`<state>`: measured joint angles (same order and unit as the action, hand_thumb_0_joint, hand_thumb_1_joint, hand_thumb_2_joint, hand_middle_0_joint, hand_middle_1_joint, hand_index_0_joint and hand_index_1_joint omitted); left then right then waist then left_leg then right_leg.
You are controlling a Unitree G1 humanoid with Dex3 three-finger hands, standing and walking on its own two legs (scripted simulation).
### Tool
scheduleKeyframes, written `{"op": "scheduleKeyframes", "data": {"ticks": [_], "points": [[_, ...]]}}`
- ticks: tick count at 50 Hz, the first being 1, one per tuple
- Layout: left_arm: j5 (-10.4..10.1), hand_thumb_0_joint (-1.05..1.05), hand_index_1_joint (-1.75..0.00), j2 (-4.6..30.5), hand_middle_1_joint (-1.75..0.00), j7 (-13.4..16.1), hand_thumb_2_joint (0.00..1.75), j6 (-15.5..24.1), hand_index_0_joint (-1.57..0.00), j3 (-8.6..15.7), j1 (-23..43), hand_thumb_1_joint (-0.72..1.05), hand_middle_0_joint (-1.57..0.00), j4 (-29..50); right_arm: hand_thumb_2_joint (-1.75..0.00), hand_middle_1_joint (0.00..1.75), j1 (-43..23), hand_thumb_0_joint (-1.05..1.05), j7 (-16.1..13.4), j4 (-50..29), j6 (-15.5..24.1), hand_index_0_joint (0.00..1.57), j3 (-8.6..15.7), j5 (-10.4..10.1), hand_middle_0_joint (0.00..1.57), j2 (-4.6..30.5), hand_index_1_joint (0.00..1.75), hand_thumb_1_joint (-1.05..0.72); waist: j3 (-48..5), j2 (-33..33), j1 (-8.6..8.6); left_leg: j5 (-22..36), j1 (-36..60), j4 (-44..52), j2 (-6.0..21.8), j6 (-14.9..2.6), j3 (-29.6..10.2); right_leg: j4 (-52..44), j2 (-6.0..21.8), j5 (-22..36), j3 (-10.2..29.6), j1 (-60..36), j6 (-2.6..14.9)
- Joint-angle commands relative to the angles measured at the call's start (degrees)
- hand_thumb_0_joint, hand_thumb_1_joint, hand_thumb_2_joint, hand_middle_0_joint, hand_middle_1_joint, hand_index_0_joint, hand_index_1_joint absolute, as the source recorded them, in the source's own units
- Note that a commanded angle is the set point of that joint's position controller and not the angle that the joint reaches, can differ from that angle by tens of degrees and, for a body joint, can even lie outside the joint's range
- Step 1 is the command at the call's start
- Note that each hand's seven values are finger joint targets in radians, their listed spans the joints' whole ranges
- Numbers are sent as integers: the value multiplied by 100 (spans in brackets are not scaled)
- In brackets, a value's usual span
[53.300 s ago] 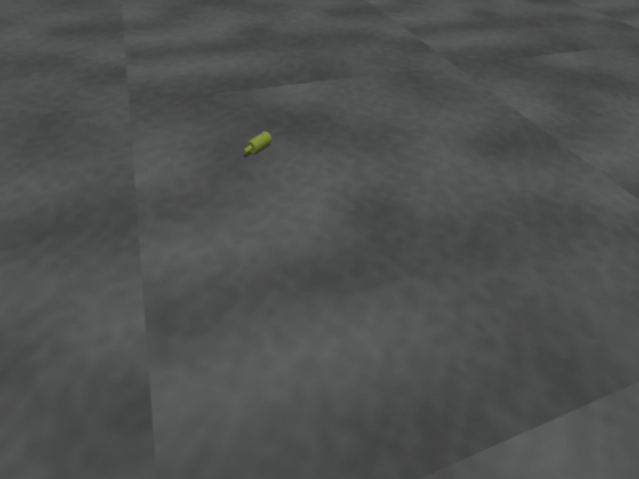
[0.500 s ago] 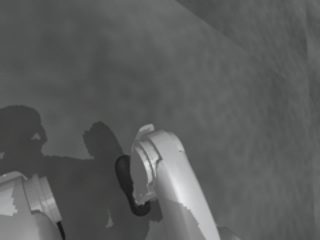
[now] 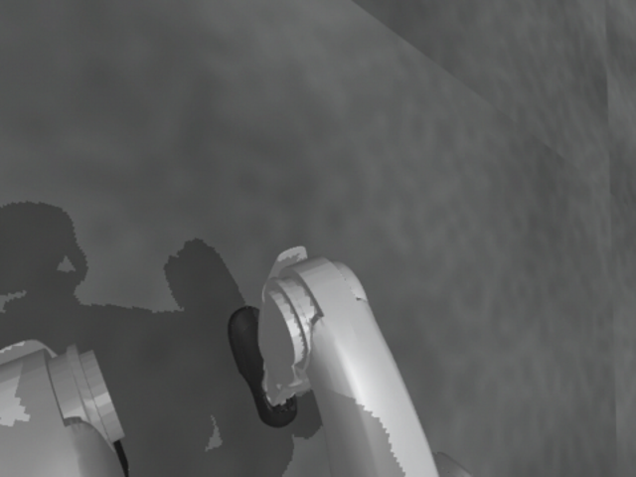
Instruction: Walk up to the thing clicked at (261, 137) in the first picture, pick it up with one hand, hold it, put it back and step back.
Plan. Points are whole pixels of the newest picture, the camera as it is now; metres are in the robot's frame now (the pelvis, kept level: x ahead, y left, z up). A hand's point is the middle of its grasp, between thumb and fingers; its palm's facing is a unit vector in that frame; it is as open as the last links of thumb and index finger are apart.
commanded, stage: open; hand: left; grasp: from above
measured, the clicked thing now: out of the picture +0.49 +0.29 -0.28
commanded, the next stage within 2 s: withdraw in 0.42 s
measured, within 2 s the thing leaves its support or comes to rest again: neither
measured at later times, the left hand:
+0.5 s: hand out of the picture +0.47 +0.27 -0.25, palm faces -0.46 -0.13 -0.88, open 12.7 cm
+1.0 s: hand out of the picture +0.48 +0.31 -0.09, palm faces -0.35 -0.07 -0.94, open 13.7 cm
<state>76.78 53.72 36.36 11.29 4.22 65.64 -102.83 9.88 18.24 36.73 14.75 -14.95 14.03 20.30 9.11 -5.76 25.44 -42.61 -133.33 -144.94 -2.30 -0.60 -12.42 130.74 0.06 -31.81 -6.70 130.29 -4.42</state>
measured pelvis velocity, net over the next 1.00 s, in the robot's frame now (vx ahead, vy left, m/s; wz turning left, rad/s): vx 0.01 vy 0.00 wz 0.09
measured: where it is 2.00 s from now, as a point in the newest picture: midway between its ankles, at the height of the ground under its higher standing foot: (197, 441)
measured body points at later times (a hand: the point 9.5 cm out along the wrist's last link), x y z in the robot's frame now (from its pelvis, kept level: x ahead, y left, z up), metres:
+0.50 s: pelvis +0.00 +0.00 +0.00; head +0.29 +0.11 +0.33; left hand +0.49 +0.27 -0.20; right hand +0.02 -0.25 -0.04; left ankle +0.06 +0.11 -0.28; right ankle +0.14 -0.13 -0.28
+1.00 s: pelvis +0.01 +0.00 +0.04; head +0.23 +0.07 +0.43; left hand +0.49 +0.31 -0.04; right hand +0.08 -0.27 -0.06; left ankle +0.06 +0.11 -0.28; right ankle +0.14 -0.13 -0.28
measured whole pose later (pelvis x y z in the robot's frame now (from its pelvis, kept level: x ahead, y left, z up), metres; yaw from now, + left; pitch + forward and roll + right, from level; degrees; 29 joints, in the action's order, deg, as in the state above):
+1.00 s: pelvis +0.01 +0.00 +0.04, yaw +5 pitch +36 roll -9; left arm 64.6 37.5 22.1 -0.9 -1.5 57.2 -79.0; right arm 11.2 17.7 40.8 5.4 -3.7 6.5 18.5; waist -6.8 3.7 15.3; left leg -43.2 -128.9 -135.5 -1.9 -0.6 -6.7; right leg 126.2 1.3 -34.3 -2.1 128.6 -3.1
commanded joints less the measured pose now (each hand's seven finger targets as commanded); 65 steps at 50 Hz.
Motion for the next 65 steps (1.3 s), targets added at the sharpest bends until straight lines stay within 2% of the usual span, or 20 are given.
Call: {"op": "scheduleKeyframes", "data": {"ticks": [1, 6, 11, 15, 24, 29, 32, 33, 35, 36, 37, 40, 41, 43, 49, 51, 54, 57, 63, 65], "points": [[-93, 0, -91, 827, -90, 221, 93, 47, -26, -60, 1589, -29, -27, 651, -90, 30, 1199, 0, -74, 89, -37, 20, 549, -6, 20, 1930, 30, -90, -3652, 2964, 463, 1331, 2727, 1813, 197, 55, 466, -845, -209, 1109, -794, -2353, 526], [-33, 0, -95, 932, -95, 259, 96, 82, -23, -19, 1598, -30, -24, 741, -90, 30, 1221, 0, -97, 128, -59, 20, 544, -11, 20, 1926, 30, -89, -3798, 3152, 392, 1478, 2921, 1858, 216, 103, 414, -800, -204, 1164, -805, -2323, 545], [-22, 0, -98, 831, -98, 248, 98, 55, -24, -111, 1528, -28, -24, 573, -90, 30, 1137, 0, -83, 49, -27, 20, 504, 8, 20, 1924, 30, -89, -3444, 3000, 499, 1299, 2750, 1790, 203, 81, 468, -842, -185, 1062, -798, -2262, 514], [-25, 0, -98, 1041, -98, 319, 97, 22, -21, 111, 1467, -32, -21, 656, -90, 30, 1276, 0, -95, 54, -48, 20, 561, -1, 20, 1979, 30, -89, -3652, 3040, 388, 1429, 2781, 1860, 200, 75, 453, -887, -193, 1137, -794, -2378, 524], [-146, 0, -103, 960, -103, 196, 104, 16, -18, -44, 1604, -35, -18, 696, -90, 30, 1236, 0, -150, 12, -32, 20, 514, -23, 20, 1950, 30, -89, -3543, 2876, 536, 1237, 2689, 1780, 207, 35, 489, -933, -192, 1017, -770, -2394, 504], [-110, 0, -96, 1372, -96, 224, 96, 52, -12, 212, 1610, -47, -12, 1155, -90, 30, 1338, 0, -212, 32, -87, 20, 614, -65, 20, 2016, 30, -91, -3934, 3247, 301, 1445, 2940, 1884, 215, 84, 475, -930, -192, 1136, -745, -2531, 549], [-122, 0, -95, 1278, -94, 225, 96, -39, -13, 225, 1563, -47, -14, 1311, -91, 30, 1220, 0, -175, 37, -73, 20, 715, -63, 20, 1981, 30, -91, -4013, 3496, 232, 1324, 3163, 1959, 215, 129, 523, -904, -168, 1055, -730, -2406, 578], [-109, 0, -94, 1377, -94, 253, 96, -51, -13, 409, 1767, -47, -13, 1785, -90, 30, 1344, 0, -140, 24, -70, 20, 786, -62, 20, 1995, 30, -91, -4294, 3721, 184, 1516, 3391, 1985, 229, 168, 477, -848, -124, 1186, -733, -2287, 573], [-211, 0, -93, 1261, -92, 282, 95, -177, -14, 562, 1643, -46, -15, 2361, -91, 30, 1375, 0, -76, 58, -106, 20, 962, -103, 20, 1900, 30, -91, -5003, 4137, -64, 1816, 3896, 2066, 221, 221, 564, -837, -127, 1392, -679, -2443, 612], [-335, 0, -92, 646, -91, 225, 95, -263, -14, 189, 1562, -46, -15, 2541, -91, 30, 1156, 0, -25, 11, -118, 20, 975, -167, 20, 1736, 30, -91, -5136, 4267, -149, 1855, 4053, 2115, 217, 249, 588, -809, -162, 1366, -664, -2295, 651], [-398, 0, -93, 762, -93, 218, 96, -342, -12, 367, 1462, -47, -13, 2736, -91, 30, 1254, 0, 22, 89, -130, 20, 1090, -207, 20, 1770, 30, -91, -5356, 4414, -212, 2126, 4191, 2185, 221, 283, 549, -768, -137, 1527, -683, -2199, 641], [-580, 0, -94, 140, -93, -87, 97, -722, -11, 33, 1051, -48, -12, 2638, -91, 30, 1197, 0, 98, 324, -330, 20, 1283, -417, 20, 1627, 30, -90, -5222, 4242, -501, 1900, 3784, 2353, 147, 220, 695, -859, -166, 1253, -569, -1861, 700], [-628, 0, -95, 214, -94, -215, 97, -837, -11, 121, 1003, -47, -12, 3085, -90, 30, 1274, 0, 80, 355, -430, 20, 1395, -495, 20, 1669, 30, -90, -5531, 4220, -705, 2064, 3821, 2483, 130, 207, 701, -926, -155, 1311, -520, -1913, 703], [-806, 0, -93, -276, -92, -543, 96, -1076, -13, -148, 757, -45, -14, 3051, -90, 30, 1286, 0, 67, 402, -618, 20, 1479, -624, 20, 1574, 30, -90, -5419, 3739, -775, 2000, 3511, 2488, 105, 110, 841, -1061, -182, 1292, -405, -2007, 712], [-1519, 0, -91, -1565, -89, -1745, 95, -1241, -17, -902, 1090, -43, -19, 3219, -91, 30, 1428, 0, -268, 362, -1125, 20, 1738, -883, 20, 1379, 30, -91, -4759, 2109, -476, 1059, 2820, 3009, 42, -66, 807, -1659, -142, 733, -164, -2308, 711], [-1601, 0, -96, -1666, -93, -2151, 99, -1135, -14, -1054, 1049, -47, -16, 3096, -91, 30, 1366, 0, -472, 276, -1217, 20, 1746, -896, 20, 1353, 30, -91, -4365, 1429, -425, 757, 2451, 2993, -14, -121, 874, -1911, -151, 353, -92, -2540, 719], [-1551, 0, -97, -1618, -94, -2551, 100, -878, -13, -1129, 1044, -48, -15, 3020, -91, 30, 1277, 0, -768, 208, -1321, 20, 1709, -888, 20, 1243, 30, -91, -4153, 1084, -546, 749, 2242, 2960, -110, -114, 1139, -2161, -116, 89, 48, -2901, 743], [-1334, 0, -96, -1335, -94, -2496, 99, -551, -14, -1024, 1169, -46, -16, 2863, -91, 30, 1221, 0, -1009, 110, -1373, 20, 1610, -853, 20, 1164, 30, -91, -4190, 798, -600, 625, 1987, 2772, -170, -141, 1227, -2246, -60, -140, 161, -2977, 705], [-552, 0, -94, -404, -93, -1695, 96, 72, -16, -627, 1684, -43, -17, 2635, -90, 30, 1008, 0, -1192, 8, -1344, 20, 1390, -736, 20, 998, 30, -90, -4656, 1496, -751, 467, 2148, 2636, -192, -131, 1291, -1862, -47, -343, 250, -2736, 654], [-407, 0, -95, -441, -94, -1291, 96, 147, -15, -564, 1900, -44, -15, 2386, -90, 30, 923, 0, -1227, 6, -1289, 20, 1369, -688, 20, 931, 30, -90, -4831, 1824, -747, 402, 2297, 2661, -175, -100, 1261, -1696, -68, -405, 259, -2524, 667]]}}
